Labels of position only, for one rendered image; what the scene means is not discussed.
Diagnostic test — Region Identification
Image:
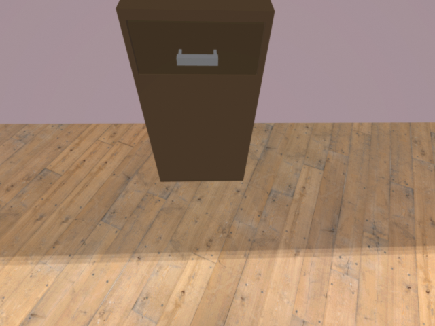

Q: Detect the cabinet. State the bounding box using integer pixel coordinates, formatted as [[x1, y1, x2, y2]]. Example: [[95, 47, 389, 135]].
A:
[[116, 0, 275, 182]]

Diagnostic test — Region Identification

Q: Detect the drawer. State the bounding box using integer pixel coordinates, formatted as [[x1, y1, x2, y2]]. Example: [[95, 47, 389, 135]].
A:
[[128, 20, 264, 75]]

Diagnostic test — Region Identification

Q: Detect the handle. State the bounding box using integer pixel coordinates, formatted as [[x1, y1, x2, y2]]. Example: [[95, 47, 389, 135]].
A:
[[177, 49, 218, 66]]

